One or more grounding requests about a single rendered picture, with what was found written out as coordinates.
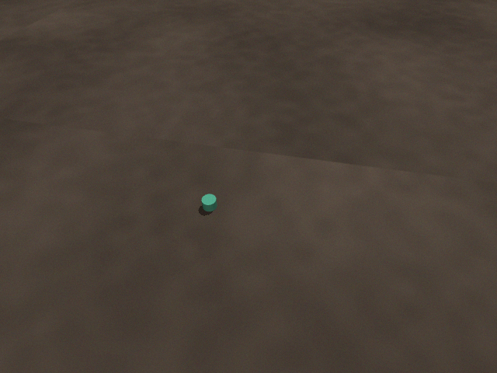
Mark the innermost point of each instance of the tin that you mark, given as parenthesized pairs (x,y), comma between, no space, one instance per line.
(209,202)

